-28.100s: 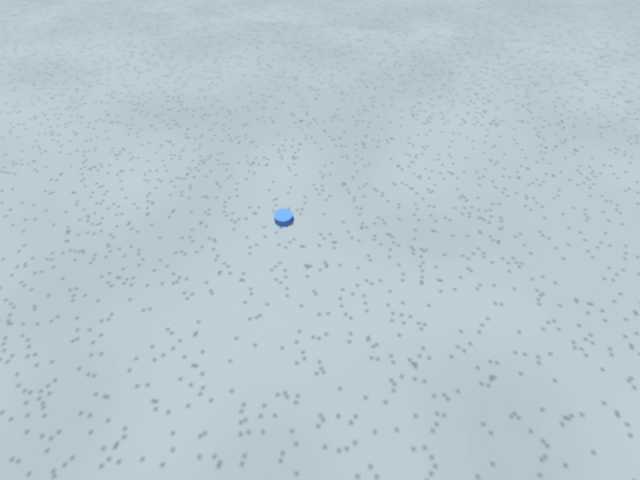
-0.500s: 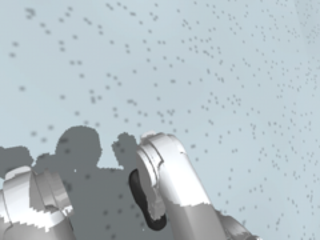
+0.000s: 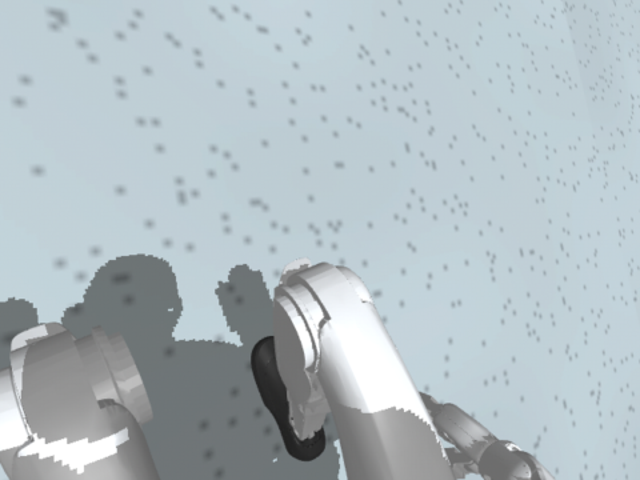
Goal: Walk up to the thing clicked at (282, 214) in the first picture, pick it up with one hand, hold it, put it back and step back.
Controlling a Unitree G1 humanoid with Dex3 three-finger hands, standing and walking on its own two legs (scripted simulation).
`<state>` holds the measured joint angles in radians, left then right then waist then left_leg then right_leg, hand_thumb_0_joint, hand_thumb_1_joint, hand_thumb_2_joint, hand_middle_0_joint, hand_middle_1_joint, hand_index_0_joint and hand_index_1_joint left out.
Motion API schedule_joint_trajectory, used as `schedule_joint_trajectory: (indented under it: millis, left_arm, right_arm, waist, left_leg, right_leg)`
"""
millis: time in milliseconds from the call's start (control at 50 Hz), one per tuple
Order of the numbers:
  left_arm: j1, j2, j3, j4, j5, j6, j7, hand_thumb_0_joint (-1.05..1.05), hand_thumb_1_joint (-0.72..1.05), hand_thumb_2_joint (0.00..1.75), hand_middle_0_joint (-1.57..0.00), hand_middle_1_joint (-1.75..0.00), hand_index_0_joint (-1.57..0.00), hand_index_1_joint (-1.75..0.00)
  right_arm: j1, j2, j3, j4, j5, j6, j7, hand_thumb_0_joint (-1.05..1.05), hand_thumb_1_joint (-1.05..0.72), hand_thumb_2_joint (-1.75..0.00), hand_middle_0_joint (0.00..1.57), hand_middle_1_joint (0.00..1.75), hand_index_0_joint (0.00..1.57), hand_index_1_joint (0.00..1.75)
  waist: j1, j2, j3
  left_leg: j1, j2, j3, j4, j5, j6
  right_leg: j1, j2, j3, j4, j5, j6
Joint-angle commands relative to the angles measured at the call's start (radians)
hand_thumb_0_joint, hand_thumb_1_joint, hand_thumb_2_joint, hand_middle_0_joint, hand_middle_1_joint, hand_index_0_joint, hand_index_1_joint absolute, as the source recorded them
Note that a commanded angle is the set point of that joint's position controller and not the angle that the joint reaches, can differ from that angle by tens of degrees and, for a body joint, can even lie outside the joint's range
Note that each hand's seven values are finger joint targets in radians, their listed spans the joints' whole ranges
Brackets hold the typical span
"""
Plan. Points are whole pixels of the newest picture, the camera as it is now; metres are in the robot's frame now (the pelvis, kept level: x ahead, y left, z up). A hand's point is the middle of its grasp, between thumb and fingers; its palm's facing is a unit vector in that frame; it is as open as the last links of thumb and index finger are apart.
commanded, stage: rest palm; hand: left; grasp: from above
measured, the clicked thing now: out of the picture +0.42 +0.37 -0.28
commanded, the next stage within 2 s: close in 0.44 s
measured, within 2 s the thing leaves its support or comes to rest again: neither
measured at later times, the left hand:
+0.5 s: hand out of the picture +0.41 +0.35 -0.27, palm faces -0.43 -0.21 -0.88, open 13.9 cm
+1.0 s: hand out of the picture +0.40 +0.35 -0.26, palm faces -0.43 -0.19 -0.88, open 12.8 cm
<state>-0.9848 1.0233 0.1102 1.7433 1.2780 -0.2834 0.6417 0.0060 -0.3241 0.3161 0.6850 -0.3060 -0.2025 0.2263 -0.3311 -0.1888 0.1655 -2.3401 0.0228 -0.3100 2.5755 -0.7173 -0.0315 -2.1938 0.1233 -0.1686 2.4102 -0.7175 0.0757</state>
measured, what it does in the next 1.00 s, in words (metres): stands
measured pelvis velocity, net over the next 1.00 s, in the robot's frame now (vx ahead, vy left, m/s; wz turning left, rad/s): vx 0.00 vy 0.00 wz -0.02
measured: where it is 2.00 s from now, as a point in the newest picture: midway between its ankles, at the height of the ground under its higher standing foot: (216, 458)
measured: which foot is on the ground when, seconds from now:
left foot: down 0.00-1.00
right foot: down 0.00-1.00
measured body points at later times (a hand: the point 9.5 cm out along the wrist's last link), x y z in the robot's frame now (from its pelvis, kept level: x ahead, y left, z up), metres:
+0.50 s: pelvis +0.00 +0.00 +0.00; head +0.27 +0.15 +0.32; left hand +0.43 +0.35 -0.22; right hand +0.09 -0.24 -0.06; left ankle +0.06 +0.13 -0.26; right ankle +0.11 -0.12 -0.26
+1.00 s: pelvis +0.00 +0.00 +0.00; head +0.26 +0.15 +0.33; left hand +0.42 +0.36 -0.21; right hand +0.09 -0.25 -0.06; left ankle +0.06 +0.13 -0.26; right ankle +0.11 -0.12 -0.26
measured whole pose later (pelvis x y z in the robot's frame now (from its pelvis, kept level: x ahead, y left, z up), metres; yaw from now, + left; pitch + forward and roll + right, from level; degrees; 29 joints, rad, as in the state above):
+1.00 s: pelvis +0.00 +0.00 +0.00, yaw -1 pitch +25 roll -15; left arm -0.98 1.05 0.12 1.74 1.25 -0.27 0.65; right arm 0.01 -0.34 0.35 0.66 -0.31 -0.22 0.25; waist -0.34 -0.19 0.20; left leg -2.33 0.03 -0.32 2.58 -0.71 -0.03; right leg -2.19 0.13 -0.18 2.40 -0.70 0.08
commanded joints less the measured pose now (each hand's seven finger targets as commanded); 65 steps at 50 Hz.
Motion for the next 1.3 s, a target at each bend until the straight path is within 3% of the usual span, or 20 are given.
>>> schedule_joint_trajectory:
  millis: [0,100,160,200,240,260,280,360,440,520,540,600,720,800,840,860,900,920,1000,1280]
  left_arm:
    - [-0.234,0.198,-0.011,-0.129,0.002,-0.010,0.065,0.00,-0.51,0.95,-0.06,-1.04,-0.07,-1.03]
    - [-0.197,0.201,-0.005,-0.080,0.011,0.022,0.099,0.00,-0.50,0.93,-0.06,-1.05,-0.07,-1.03]
    - [-0.206,0.211,-0.002,-0.086,-0.006,0.043,0.112,0.00,-0.49,0.92,-0.06,-1.05,-0.08,-1.03]
    - [-0.222,0.207,-0.014,-0.085,-0.017,0.055,0.099,0.00,-0.49,0.91,-0.06,-1.06,-0.08,-1.04]
    - [-0.217,0.236,0.010,-0.065,-0.022,0.062,0.091,0.00,-0.49,0.91,-0.06,-1.06,-0.08,-1.04]
    - [-0.226,0.223,-0.009,-0.078,-0.036,0.063,0.084,0.00,-0.49,0.92,-0.07,-1.06,-0.08,-1.04]
    - [-0.193,0.257,0.031,-0.040,-0.041,0.069,0.083,0.00,-0.49,0.92,-0.07,-1.06,-0.08,-1.04]
    - [-0.220,0.245,0.013,-0.064,-0.061,0.064,0.054,0.00,-0.49,0.91,-0.06,-1.06,-0.08,-1.04]
    - [-0.184,0.263,0.033,-0.056,-0.061,0.055,0.047,0.00,-0.47,0.91,-0.07,-1.07,-0.09,-1.05]
    - [-0.151,0.254,0.034,-0.050,-0.066,0.040,0.035,0.00,-0.46,0.92,-0.07,-1.06,-0.09,-1.04]
    - [-0.168,0.240,0.012,-0.047,-0.059,0.036,0.029,0.00,-0.42,0.88,-0.08,-1.08,-0.12,-1.05]
    - [-0.167,0.261,0.024,-0.074,-0.056,0.025,0.031,0.00,-0.37,0.85,-0.12,-1.05,-0.15,-1.01]
    - [-0.180,0.266,0.031,-0.086,-0.049,0.011,0.038,0.00,-0.34,0.82,-0.14,-1.03,-0.18,-0.99]
    - [-0.177,0.246,0.016,-0.074,-0.047,0.008,0.038,0.00,-0.30,0.79,-0.16,-1.02,-0.20,-0.98]
    - [-0.179,0.262,0.029,-0.088,-0.043,0.007,0.045,0.00,-0.28,0.78,-0.18,-1.01,-0.22,-0.96]
    - [-0.230,0.251,0.010,-0.133,-0.041,0.003,0.040,0.00,-0.28,0.78,-0.17,-1.02,-0.21,-0.97]
    - [-0.164,0.224,-0.003,-0.052,-0.041,0.014,0.033,0.00,-0.25,0.75,-0.19,-1.01,-0.24,-0.96]
    - [-0.189,0.236,0.002,-0.112,-0.045,0.006,0.037,0.00,-0.25,0.76,-0.20,-0.99,-0.24,-0.94]
    - [-0.153,0.242,0.021,-0.050,-0.042,0.015,0.039,0.00,-0.21,0.74,-0.23,-0.96,-0.27,-0.92]
    - [-0.145,0.223,-0.007,-0.051,-0.056,0.027,0.026,0.00,0.00,0.63,-0.39,-0.87,-0.44,-0.81]
  right_arm:
    - [0.155,-0.333,-0.093,0.021,0.002,-0.011,-0.005,0.00,-0.90,-0.90,0.20,0.30,0.20,0.30]
    - [0.137,-0.342,-0.089,0.024,0.000,-0.030,0.013,0.00,-0.90,-0.90,0.20,0.30,0.20,0.30]
    - [0.140,-0.349,-0.091,0.028,0.003,-0.034,0.016,0.00,-0.90,-0.90,0.20,0.30,0.20,0.30]
    - [0.146,-0.357,-0.090,0.020,0.004,-0.051,0.026,0.00,-0.90,-0.90,0.20,0.30,0.20,0.30]
    - [0.147,-0.369,-0.088,0.011,0.005,-0.064,0.031,0.00,-0.90,-0.90,0.20,0.30,0.20,0.30]
    - [0.136,-0.365,-0.086,0.008,0.011,-0.066,0.030,0.00,-0.90,-0.90,0.20,0.30,0.20,0.30]
    - [0.152,-0.370,-0.083,0.002,0.011,-0.067,0.031,0.00,-0.90,-0.90,0.20,0.30,0.20,0.30]
    - [0.148,-0.361,-0.081,0.007,0.014,-0.073,0.028,0.00,-0.90,-0.91,0.20,0.30,0.20,0.30]
    - [0.160,-0.357,-0.076,-0.004,0.014,-0.054,0.019,0.00,-0.90,-0.91,0.20,0.30,0.20,0.30]
    - [0.162,-0.354,-0.066,-0.009,0.012,-0.043,0.016,0.00,-0.90,-0.90,0.20,0.30,0.20,0.30]
    - [0.158,-0.348,-0.064,-0.013,0.015,-0.044,0.018,0.00,-0.89,-0.90,0.20,0.30,0.20,0.30]
    - [0.157,-0.354,-0.070,-0.013,0.017,-0.036,0.015,0.00,-0.89,-0.90,0.20,0.30,0.20,0.30]
    - [0.174,-0.350,-0.063,-0.004,0.014,-0.028,0.012,0.00,-0.89,-0.90,0.20,0.30,0.20,0.30]
    - [0.178,-0.355,-0.067,-0.010,0.004,-0.023,0.010,0.00,-0.89,-0.90,0.20,0.30,0.20,0.30]
    - [0.170,-0.355,-0.071,-0.010,0.003,-0.016,0.005,0.00,-0.89,-0.90,0.20,0.30,0.20,0.30]
    - [0.176,-0.351,-0.070,-0.007,0.007,-0.023,0.009,0.00,-0.89,-0.90,0.20,0.30,0.20,0.30]
    - [0.164,-0.342,-0.059,-0.009,-0.001,-0.026,0.013,0.00,-0.89,-0.90,0.20,0.30,0.20,0.30]
    - [0.169,-0.364,-0.078,-0.012,0.002,-0.020,0.006,0.00,-0.89,-0.90,0.20,0.30,0.20,0.30]
    - [0.181,-0.343,-0.061,-0.006,0.003,-0.025,0.010,0.00,-0.89,-0.90,0.20,0.30,0.20,0.30]
    - [0.163,-0.347,-0.054,-0.019,0.008,-0.028,0.000,0.00,-0.89,-0.90,0.20,0.30,0.20,0.30]
  waist:
    - [-0.043,0.610,-0.639]
    - [-0.040,0.605,-0.599]
    - [-0.038,0.581,-0.590]
    - [-0.049,0.580,-0.587]
    - [-0.051,0.590,-0.598]
    - [-0.048,0.581,-0.585]
    - [-0.053,0.539,-0.589]
    - [-0.053,0.545,-0.586]
    - [-0.035,0.549,-0.612]
    - [-0.039,0.546,-0.596]
    - [-0.052,0.543,-0.573]
    - [-0.037,0.543,-0.589]
    - [-0.041,0.564,-0.616]
    - [-0.057,0.548,-0.587]
    - [-0.039,0.552,-0.602]
    - [-0.045,0.582,-0.601]
    - [-0.062,0.545,-0.554]
    - [-0.057,0.539,-0.592]
    - [-0.047,0.542,-0.579]
    - [-0.052,0.524,-0.566]
  left_leg:
    - [0.545,0.044,0.121,-0.267,0.251,0.018]
    - [0.528,0.047,0.120,-0.262,0.253,0.017]
    - [0.493,0.047,0.123,-0.277,0.219,0.021]
    - [0.506,0.049,0.111,-0.268,0.215,0.022]
    - [0.531,0.051,0.098,-0.271,0.221,0.019]
    - [0.509,0.053,0.102,-0.266,0.213,0.022]
    - [0.493,0.051,0.104,-0.259,0.202,0.029]
    - [0.483,0.054,0.102,-0.263,0.187,0.028]
    - [0.475,0.051,0.111,-0.266,0.213,0.031]
    - [0.482,0.052,0.105,-0.276,0.222,0.027]
    - [0.474,0.051,0.109,-0.259,0.221,0.029]
    - [0.475,0.051,0.115,-0.266,0.219,0.030]
    - [0.504,0.055,0.112,-0.261,0.258,0.025]
    - [0.477,0.053,0.120,-0.259,0.231,0.031]
    - [0.479,0.055,0.120,-0.266,0.227,0.028]
    - [0.500,0.052,0.112,-0.267,0.239,0.023]
    - [0.469,0.053,0.114,-0.260,0.202,0.027]
    - [0.478,0.055,0.113,-0.264,0.209,0.030]
    - [0.489,0.054,0.105,-0.271,0.225,0.025]
    - [0.478,0.054,0.102,-0.274,0.204,0.026]
  right_leg:
    - [0.291,0.017,-0.141,-0.181,0.327,-0.090]
    - [0.277,0.019,-0.143,-0.177,0.331,-0.088]
    - [0.287,0.023,-0.133,-0.203,0.306,-0.089]
    - [0.266,0.014,-0.138,-0.186,0.303,-0.086]
    - [0.260,0.012,-0.144,-0.173,0.301,-0.086]
    - [0.275,0.015,-0.136,-0.181,0.299,-0.086]
    - [0.299,0.016,-0.134,-0.196,0.297,-0.080]
    - [0.293,0.013,-0.130,-0.203,0.276,-0.081]
    - [0.333,0.016,-0.126,-0.210,0.297,-0.084]
    - [0.334,0.019,-0.135,-0.208,0.301,-0.085]
    - [0.319,0.016,-0.134,-0.202,0.308,-0.081]
    - [0.336,0.019,-0.126,-0.212,0.302,-0.084]
    - [0.345,0.019,-0.134,-0.206,0.336,-0.082]
    - [0.349,0.022,-0.128,-0.222,0.323,-0.080]
    - [0.356,0.024,-0.123,-0.222,0.313,-0.085]
    - [0.312,0.015,-0.140,-0.197,0.317,-0.086]
    - [0.308,0.017,-0.137,-0.203,0.290,-0.082]
    - [0.336,0.026,-0.129,-0.223,0.299,-0.083]
    - [0.324,0.017,-0.139,-0.205,0.306,-0.083]
    - [0.319,0.020,-0.137,-0.216,0.293,-0.080]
